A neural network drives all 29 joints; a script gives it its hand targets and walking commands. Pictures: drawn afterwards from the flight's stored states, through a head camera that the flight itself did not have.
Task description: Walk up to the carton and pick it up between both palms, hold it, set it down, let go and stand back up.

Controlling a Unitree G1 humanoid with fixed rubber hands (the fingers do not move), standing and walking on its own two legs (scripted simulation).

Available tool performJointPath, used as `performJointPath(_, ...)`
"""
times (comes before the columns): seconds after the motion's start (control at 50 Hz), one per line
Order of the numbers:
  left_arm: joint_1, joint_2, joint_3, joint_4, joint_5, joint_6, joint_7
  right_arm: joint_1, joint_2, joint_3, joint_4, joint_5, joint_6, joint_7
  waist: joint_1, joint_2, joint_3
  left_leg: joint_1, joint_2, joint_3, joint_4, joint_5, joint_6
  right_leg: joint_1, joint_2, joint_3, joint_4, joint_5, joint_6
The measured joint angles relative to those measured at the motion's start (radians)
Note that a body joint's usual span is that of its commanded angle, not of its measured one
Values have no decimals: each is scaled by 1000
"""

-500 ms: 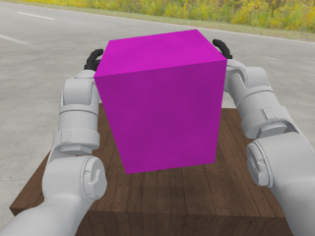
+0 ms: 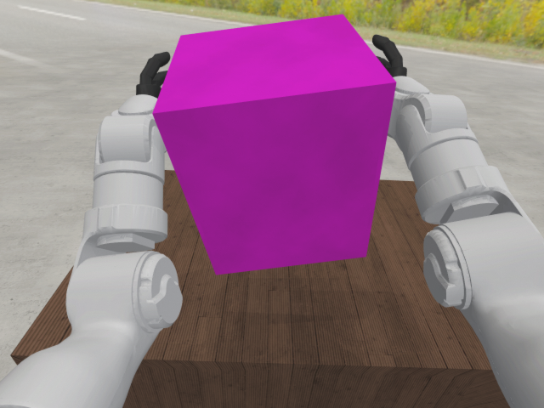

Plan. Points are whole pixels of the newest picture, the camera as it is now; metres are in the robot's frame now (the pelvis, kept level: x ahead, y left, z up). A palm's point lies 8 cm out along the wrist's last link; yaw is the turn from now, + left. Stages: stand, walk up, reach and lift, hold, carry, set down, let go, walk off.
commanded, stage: set down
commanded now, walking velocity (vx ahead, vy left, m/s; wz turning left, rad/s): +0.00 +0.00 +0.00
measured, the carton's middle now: (276, 150) +0.36 -0.01 +0.29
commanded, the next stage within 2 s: none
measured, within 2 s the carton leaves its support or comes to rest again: neither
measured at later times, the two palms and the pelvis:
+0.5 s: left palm (155, 148) +0.40 +0.16 +0.27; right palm (364, 154) +0.39 -0.14 +0.27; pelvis +0.01 +0.01 +0.00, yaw +1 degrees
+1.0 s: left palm (159, 165) +0.41 +0.16 +0.24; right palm (360, 171) +0.39 -0.14 +0.24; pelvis +0.00 +0.01 +0.00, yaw +0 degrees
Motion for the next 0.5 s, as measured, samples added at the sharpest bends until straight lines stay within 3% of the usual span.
performJointPath(0.12,-9,6,45,47,65,-97,-45,12,49,-71,42,-94,-111,34,-12,-24,46,63,-2,4,-33,7,1,58,-5,1,-22,1,0)
performJointPath(0.2,38,4,29,20,81,-131,-60,79,79,-76,18,-124,-174,45,-20,-40,82,98,-6,2,-42,6,3,94,-9,-5,-30,-3,1)
performJointPath(0.38,164,-24,-41,-105,58,-156,-31,256,104,-30,-99,-123,-271,50,-25,-51,138,113,-10,-5,-16,-11,7,124,-14,-20,-26,-13,6)
performJointPath(0.5,180,-45,-53,-128,62,-157,-14,300,103,-36,-128,-128,-292,58,-19,-47,150,110,-11,4,-6,-16,11,118,-16,-17,-15,-16,10)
